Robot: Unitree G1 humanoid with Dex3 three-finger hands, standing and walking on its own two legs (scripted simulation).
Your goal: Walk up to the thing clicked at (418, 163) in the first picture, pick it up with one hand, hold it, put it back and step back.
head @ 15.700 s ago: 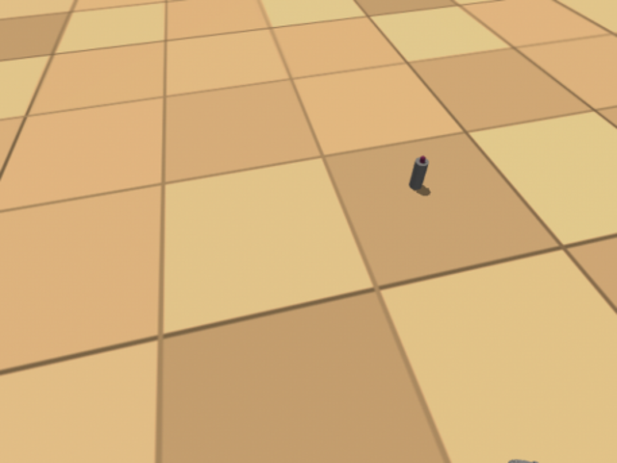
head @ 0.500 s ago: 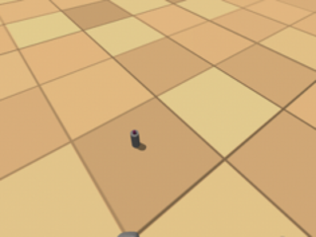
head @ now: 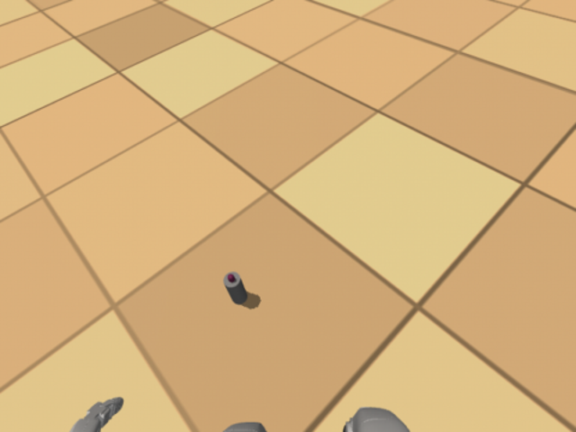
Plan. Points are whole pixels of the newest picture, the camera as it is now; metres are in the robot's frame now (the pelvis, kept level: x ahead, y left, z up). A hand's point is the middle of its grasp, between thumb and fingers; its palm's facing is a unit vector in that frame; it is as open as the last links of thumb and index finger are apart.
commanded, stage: walk up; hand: left
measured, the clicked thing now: (235, 287) +0.63 +0.26 -0.67
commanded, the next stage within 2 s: stand in 1.74 s
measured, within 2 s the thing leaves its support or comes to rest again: neither
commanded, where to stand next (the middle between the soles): +0.29 +0.02 m, yaw -1 degrees
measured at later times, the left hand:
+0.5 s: hand (136, 387) +0.20 +0.29 -0.15, palm faces -0.03 -0.94 -0.35, open 7.4 cm
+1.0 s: hand (162, 333) +0.28 +0.26 -0.13, palm faces +0.00 -0.93 -0.36, open 7.4 cm
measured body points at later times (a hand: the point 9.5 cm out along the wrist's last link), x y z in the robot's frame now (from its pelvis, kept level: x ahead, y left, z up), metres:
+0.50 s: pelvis +0.15 +0.02 +0.00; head +0.18 +0.04 +0.45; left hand +0.20 +0.34 -0.13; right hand +0.23 -0.29 -0.09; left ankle +0.19 +0.14 -0.73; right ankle +0.16 -0.12 -0.69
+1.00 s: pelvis +0.17 +0.00 +0.01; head +0.19 -0.01 +0.46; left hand +0.28 +0.31 -0.11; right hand +0.26 -0.30 -0.13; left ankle +0.19 +0.14 -0.73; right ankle +0.20 -0.13 -0.73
